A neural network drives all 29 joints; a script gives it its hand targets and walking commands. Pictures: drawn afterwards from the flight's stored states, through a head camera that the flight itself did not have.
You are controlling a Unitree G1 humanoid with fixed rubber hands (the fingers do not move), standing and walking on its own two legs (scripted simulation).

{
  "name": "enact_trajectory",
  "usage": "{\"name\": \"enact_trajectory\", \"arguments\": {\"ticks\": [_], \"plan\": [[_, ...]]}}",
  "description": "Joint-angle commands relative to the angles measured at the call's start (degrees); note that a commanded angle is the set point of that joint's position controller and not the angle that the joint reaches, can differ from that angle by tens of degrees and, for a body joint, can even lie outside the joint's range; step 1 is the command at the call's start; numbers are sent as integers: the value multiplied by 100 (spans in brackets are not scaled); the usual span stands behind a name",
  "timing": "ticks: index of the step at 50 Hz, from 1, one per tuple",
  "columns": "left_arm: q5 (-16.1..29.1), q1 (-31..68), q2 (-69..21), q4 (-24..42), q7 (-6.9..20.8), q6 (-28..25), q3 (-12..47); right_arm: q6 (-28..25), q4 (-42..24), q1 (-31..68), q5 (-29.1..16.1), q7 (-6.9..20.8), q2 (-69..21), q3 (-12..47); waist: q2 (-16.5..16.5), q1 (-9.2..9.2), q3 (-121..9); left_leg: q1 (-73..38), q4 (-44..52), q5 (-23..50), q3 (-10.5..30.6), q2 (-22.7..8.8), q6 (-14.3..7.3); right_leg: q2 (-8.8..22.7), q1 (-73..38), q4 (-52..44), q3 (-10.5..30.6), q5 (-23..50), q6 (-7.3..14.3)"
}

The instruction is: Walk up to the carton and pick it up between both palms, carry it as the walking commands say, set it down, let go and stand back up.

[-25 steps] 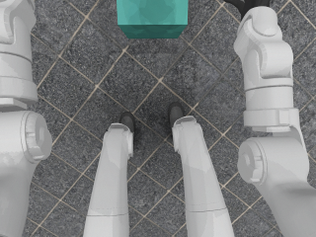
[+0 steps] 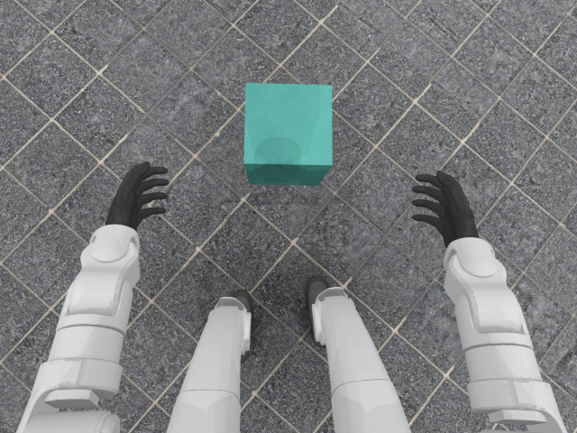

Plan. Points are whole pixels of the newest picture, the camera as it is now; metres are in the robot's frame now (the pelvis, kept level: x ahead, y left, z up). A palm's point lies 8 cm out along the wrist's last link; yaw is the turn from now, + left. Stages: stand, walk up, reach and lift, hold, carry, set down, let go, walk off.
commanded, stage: let go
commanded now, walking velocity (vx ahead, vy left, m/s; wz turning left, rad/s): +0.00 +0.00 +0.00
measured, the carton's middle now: (286, 140) +0.62 -0.04 -0.59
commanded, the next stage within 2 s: stand in 0.86 s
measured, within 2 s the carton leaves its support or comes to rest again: neither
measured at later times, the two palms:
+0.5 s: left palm (79, 375) +0.20 +0.21 -0.02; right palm (522, 350) +0.20 -0.26 -0.03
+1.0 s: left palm (89, 334) +0.24 +0.21 -0.03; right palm (532, 275) +0.28 -0.27 -0.03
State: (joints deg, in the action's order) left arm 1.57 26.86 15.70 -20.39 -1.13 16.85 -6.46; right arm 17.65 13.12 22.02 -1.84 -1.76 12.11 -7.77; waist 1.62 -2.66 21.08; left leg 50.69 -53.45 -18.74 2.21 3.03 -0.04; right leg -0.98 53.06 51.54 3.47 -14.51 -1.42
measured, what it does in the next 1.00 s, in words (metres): rises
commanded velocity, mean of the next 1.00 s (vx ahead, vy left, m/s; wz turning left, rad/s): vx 0.00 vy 0.00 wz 0.00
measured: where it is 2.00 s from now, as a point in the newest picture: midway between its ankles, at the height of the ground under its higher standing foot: (281, 332)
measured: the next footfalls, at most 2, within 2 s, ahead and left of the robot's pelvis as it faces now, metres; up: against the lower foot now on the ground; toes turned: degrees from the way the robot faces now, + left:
none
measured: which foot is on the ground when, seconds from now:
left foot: down 0.00-1.00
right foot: down 0.00-1.00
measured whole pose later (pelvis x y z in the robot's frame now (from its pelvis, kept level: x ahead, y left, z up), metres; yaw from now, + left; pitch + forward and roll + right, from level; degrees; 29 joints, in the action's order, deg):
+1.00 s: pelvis +0.12 -0.05 +0.05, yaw +2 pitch -3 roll +0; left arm -2.2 -12.6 12.3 -34.4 2.1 4.0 -3.2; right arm 4.1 33.1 -11.7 1.3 0.3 12.3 -1.5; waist -0.1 1.3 3.1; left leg 8.0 -32.8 -21.2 5.8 -1.2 2.4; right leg -3.5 10.1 32.5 -1.0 -19.5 3.3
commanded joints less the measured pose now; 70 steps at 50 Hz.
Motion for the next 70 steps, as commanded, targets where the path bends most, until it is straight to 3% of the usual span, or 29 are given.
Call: {"name": "enact_trajectory", "arguments": {"ticks": [1, 4, 7, 15, 17, 21, 22, 23, 25, 26, 28, 29, 31, 33, 36, 40, 42, 43, 46, 48, 49, 50, 57, 59, 61, 62, 65, 66, 70], "plan": [[-587, -720, 274, 441, 124, -956, -341, -907, 185, -1106, 200, 395, 295, -94, -930, 7, -5787, -2796, 1451, 880, 51, -195, 272, -173, -2718, -972, -405, 565, 102], [-615, -1140, 213, -471, 183, -1065, -262, -1017, 670, -1235, 355, 476, 312, -47, -796, 41, -4031, -1938, 2025, -839, -54, -317, 67, -188, -2698, -1233, -657, -688, 23], [-555, -1309, 278, -630, 322, -1177, -250, -1064, 630, -1282, 386, 495, 299, 75, -554, 128, -3062, -1386, 2544, -1733, -122, -424, -154, -271, -3780, -1473, -628, -1194, -73], [-383, -2497, 388, 219, 426, -1448, -14, -1286, -389, -2434, 605, 454, 737, 95, -279, 308, -2659, -2096, 3326, -1216, -212, -403, -299, -296, -5559, -1950, -627, -483, -173], [-373, -2774, 287, 298, 466, -1489, 19, -1350, -563, -2600, 687, 454, 668, 108, 105, 278, -2498, -2396, 3330, -1085, -244, -357, -311, -288, -5713, -2089, -567, -423, -199], [-323, -3104, 245, 391, 585, -1475, 98, -1316, -544, -2946, 554, 507, 585, 244, 488, 354, -2025, -2734, 3337, -876, -352, -225, -284, -194, -6133, -2429, -399, -297, -194], [-274, -3101, 272, 429, 594, -1461, 123, -1286, -504, -3064, 543, 503, 573, 244, 533, 256, -1918, -3025, 3348, -713, -291, -227, -281, -202, -5930, -2424, -442, -141, -209], [-287, -3109, 289, 587, 610, -1456, 128, -1275, -478, -3120, 474, 518, 604, 256, 312, 270, -1902, -3245, 3305, -530, -304, -172, -212, -166, -5893, -2544, -444, -50, -165], [-297, -3044, 362, 647, 638, -1355, 96, -1187, -412, -3122, 398, 540, 565, 365, 478, 258, -1710, -3608, 3120, -434, -327, -88, -127, -63, -5671, -2832, -308, -349, -122], [-316, -3105, 363, 705, 650, -1297, 85, -1142, -417, -3108, 394, 535, 575, 388, 291, 263, -1623, -3832, 3068, -348, -315, -46, -55, -3, -5513, -2952, -295, -441, -68], [-336, -3015, 433, 777, 653, -1204, -17, -1067, -359, -3068, 343, 532, 529, 466, 341, 196, -1478, -4237, 2835, -151, -266, 5, 47, 145, -5128, -3182, -146, -743, -16], [-384, -3165, 379, 656, 641, -1137, 11, -1004, -273, -3094, 314, 536, 544, 518, 128, 199, -1408, -4341, 2847, -99, -265, -3, 88, 158, -5010, -3254, -170, -682, 2], [-433, -3148, 371, 753, 601, -1108, -56, -1000, -352, -3039, 359, 533, 504, 543, 79, 150, -1640, -4389, 2795, 258, -240, 26, 143, 230, -5079, -3232, -92, -168, -23], [-540, -3340, 410, 803, 594, -1048, -130, -932, -150, -3167, 358, 541, 410, 554, -170, 245, -1619, -4271, 2854, 353, -270, 60, 165, 257, -5297, -3254, -102, 71, -52], [-625, -3726, 399, 665, 540, -1011, -204, -866, -75, -3217, 403, 470, 459, 553, -236, 350, -1927, -3963, 2901, 619, -289, 170, 201, 308, -5750, -2986, -40, 1390, -124], [-616, -3983, 490, 530, 448, -1050, -148, -794, 177, -3406, 395, 295, 360, 581, -210, 303, -2212, -3826, 2831, 797, -322, 261, 212, 403, -5972, -2669, 100, 2909, -247], [-540, -3951, 523, 571, 374, -1148, -95, -770, 180, -3466, 397, 228, 335, 546, -168, 236, -2606, -3823, 2809, 1289, -273, 191, 226, 306, -6085, -2366, 8, 3720, -242], [-279, -4001, 1117, -578, 254, -1349, -316, -1379, 1218, -3193, 356, 165, 1542, -178, -368, 619, -3954, -4452, 2075, 2246, -434, -313, -31, 487, -5651, -1995, -135, 4169, -36], [-358, -3744, 837, -753, 204, -1645, -185, -1790, 1406, -3232, 295, 101, 1133, 143, -226, 351, -3947, -4592, 1874, 2942, -123, -432, -32, 429, -5224, -2009, -258, 4295, 152], [-306, -3707, 828, -857, 173, -1750, -137, -1943, 1601, -3423, 326, 50, 1038, 137, -95, 254, -3918, -4400, 1929, 2837, -58, -552, -55, 476, -5285, -1964, -189, 4036, 283], [-324, -3860, 721, -931, 124, -1792, -126, -2019, 1711, -3370, 377, 31, 1066, 117, -158, 329, -3781, -4338, 1938, 2878, -8, -587, -72, 455, -5136, -2003, -170, 3768, 279], [-326, -3938, 808, -1093, 113, -1825, -160, -2041, 1869, -3495, 378, 21, 1017, 132, 88, 301, -3679, -4266, 1967, 2887, 65, -583, -71, 410, -5128, -1999, -197, 3754, 249], [-374, -3999, 651, -1442, 8, -1924, -187, -2099, 2308, -3736, 393, -49, 1086, 112, -348, 233, -2400, -4314, 2023, 3969, 154, -626, -23, 267, -3952, -1975, -180, 3107, 241], [-372, -4181, 632, -1563, -32, -1931, -186, -2095, 2319, -3688, 387, -63, 1163, 91, -201, 287, -2042, -3949, 2085, 3994, 173, -586, -60, 202, -3983, -1968, -267, 3168, 222], [-368, -4152, 714, -1567, -67, -1925, -232, -2076, 2315, -3677, 371, -46, 1072, 149, -289, 261, -1781, -3623, 2248, 3580, 208, -595, -51, 291, -4048, -1955, -179, 2902, 244], [-359, -4235, 692, -1645, -62, -1905, -216, -2077, 2373, -3716, 360, -29, 1125, 151, -240, 273, -1667, -3548, 2445, 3315, 304, -615, -75, 260, -4028, -2052, -181, 2428, 236], [-371, -4238, 795, -1670, -75, -1905, -236, -2062, 2464, -3763, 387, -38, 1142, 175, -68, 267, -1437, -3470, 2578, 2737, 303, -614, -104, 318, -3894, -2236, -43, 2121, 257], [-353, -4239, 697, -1670, -56, -1917, -214, -2056, 2460, -3642, 386, -30, 1253, 148, -211, 338, -1478, -3396, 2603, 2535, 319, -586, -116, 304, -3975, -2273, -22, 1963, 256], [-351, -4156, 809, -1794, -17, -1932, -199, -2128, 2666, -3764, 351, 6, 1202, 144, -123, 222, -1386, -3400, 3056, 1093, 427, -581, -116, 295, -3870, -2684, 87, 560, 237]]}}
